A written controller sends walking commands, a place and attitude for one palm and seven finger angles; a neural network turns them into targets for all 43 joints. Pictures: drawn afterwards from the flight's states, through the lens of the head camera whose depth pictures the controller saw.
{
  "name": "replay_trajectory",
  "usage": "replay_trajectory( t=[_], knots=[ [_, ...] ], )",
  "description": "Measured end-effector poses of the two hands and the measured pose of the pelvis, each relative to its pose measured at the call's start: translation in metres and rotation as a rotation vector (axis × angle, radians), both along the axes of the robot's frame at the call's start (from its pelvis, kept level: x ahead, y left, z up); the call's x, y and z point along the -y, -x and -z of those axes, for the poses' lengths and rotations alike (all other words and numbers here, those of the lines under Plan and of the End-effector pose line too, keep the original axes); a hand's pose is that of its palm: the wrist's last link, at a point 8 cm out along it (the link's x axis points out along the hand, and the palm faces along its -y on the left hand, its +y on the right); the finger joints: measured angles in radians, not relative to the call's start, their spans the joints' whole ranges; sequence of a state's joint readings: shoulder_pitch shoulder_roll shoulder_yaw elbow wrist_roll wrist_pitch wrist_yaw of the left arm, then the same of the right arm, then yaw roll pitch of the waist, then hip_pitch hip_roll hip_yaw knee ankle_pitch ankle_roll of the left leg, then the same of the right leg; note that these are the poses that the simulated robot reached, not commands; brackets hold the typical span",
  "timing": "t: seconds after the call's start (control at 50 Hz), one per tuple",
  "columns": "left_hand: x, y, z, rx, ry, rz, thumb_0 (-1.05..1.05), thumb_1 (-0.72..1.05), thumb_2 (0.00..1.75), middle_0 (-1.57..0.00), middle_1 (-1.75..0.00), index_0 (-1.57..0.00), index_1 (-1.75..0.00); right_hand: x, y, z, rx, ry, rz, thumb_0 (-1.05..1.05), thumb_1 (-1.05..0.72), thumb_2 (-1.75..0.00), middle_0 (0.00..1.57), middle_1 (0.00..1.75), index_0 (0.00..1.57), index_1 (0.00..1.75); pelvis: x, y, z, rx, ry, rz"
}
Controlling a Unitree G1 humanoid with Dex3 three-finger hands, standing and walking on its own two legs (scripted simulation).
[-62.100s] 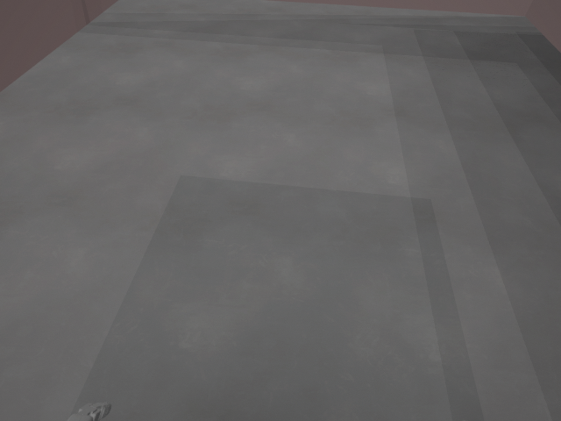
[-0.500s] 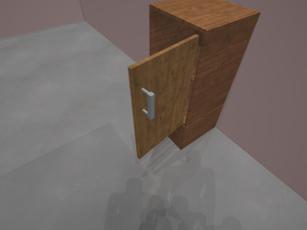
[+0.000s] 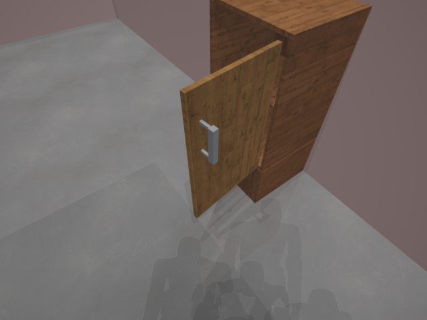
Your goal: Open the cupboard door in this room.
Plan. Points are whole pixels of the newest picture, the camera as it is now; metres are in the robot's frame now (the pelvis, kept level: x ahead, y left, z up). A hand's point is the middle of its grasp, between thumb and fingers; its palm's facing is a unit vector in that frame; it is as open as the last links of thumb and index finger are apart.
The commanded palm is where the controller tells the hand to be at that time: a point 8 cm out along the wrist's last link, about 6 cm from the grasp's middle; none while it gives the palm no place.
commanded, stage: look to check the result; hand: left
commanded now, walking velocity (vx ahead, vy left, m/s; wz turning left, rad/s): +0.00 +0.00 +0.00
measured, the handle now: (208, 142) +0.57 +0.05 -0.04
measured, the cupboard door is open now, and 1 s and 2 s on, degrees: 98 98 98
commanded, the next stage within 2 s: stand and wait in 0.22 s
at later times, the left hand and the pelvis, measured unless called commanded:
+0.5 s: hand out of the picture -0.01 +0.15 -0.18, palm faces +0.05 -0.98 -0.17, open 7.4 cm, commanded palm none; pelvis +0.01 -0.01 +0.00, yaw +0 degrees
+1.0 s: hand out of the picture -0.01 +0.14 -0.17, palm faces +0.06 -0.98 -0.17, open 7.4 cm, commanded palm none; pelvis +0.02 -0.02 +0.00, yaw +0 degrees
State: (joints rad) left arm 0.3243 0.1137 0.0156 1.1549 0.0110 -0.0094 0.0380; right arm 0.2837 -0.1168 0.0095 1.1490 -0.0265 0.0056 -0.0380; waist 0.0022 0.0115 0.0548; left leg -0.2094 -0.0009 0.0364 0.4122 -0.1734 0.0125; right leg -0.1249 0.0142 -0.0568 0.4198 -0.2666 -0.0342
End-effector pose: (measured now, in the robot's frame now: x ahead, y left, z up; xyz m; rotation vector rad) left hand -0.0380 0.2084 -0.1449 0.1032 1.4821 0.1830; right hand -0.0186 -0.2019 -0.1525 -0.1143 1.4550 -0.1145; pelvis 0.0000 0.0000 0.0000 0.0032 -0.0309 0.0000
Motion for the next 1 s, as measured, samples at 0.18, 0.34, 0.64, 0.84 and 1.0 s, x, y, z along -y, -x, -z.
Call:
replay_trajectory(
  t=[0.18,0.34,0.64,0.84,1.0],
  knots=[
    [0.004,-0.01,0.001,0.014,0.011,0.007,0.0,0.91,0.9,-0.2,-0.3,-0.2,-0.29,0.005,-0.009,-0.001,0.008,0.01,-0.004,0.01,-0.92,-0.9,0.2,0.3,0.2,0.3,0.001,-0.005,-0.001,-0.001,-0.002,0.001],
    [0.008,-0.02,0.001,0.029,0.016,0.011,0.0,0.91,0.9,-0.2,-0.3,-0.2,-0.29,0.008,-0.013,-0.002,0.008,0.014,-0.003,0.01,-0.92,-0.9,0.2,0.3,0.2,0.3,0.003,-0.009,-0.001,-0.001,-0.003,0.001],
    [0.011,-0.023,0.0,0.02,0.006,0.005,0.0,0.91,0.9,-0.2,-0.3,-0.2,-0.29,0.01,-0.016,-0.002,-0.008,0.004,-0.006,0.0,-0.92,-0.9,0.2,0.3,0.2,0.3,0.009,-0.016,-0.001,-0.004,-0.004,-0.004],
    [0.017,-0.021,-0.001,0.004,0.007,0.001,0.0,0.91,0.9,-0.2,-0.3,-0.2,-0.29,0.016,-0.021,-0.001,-0.01,0.007,-0.006,0.0,-0.92,-0.9,0.2,0.3,0.2,0.3,0.013,-0.02,-0.001,-0.006,-0.006,-0.003],
    [0.023,-0.024,0.0,0.005,0.01,-0.003,0.0,0.91,0.9,-0.2,-0.3,-0.2,-0.29,0.022,-0.026,-0.001,-0.005,0.012,-0.01,0.0,-0.92,-0.9,0.2,0.3,0.2,0.3,0.017,-0.024,-0.001,-0.006,-0.008,-0.004]
  ],
)
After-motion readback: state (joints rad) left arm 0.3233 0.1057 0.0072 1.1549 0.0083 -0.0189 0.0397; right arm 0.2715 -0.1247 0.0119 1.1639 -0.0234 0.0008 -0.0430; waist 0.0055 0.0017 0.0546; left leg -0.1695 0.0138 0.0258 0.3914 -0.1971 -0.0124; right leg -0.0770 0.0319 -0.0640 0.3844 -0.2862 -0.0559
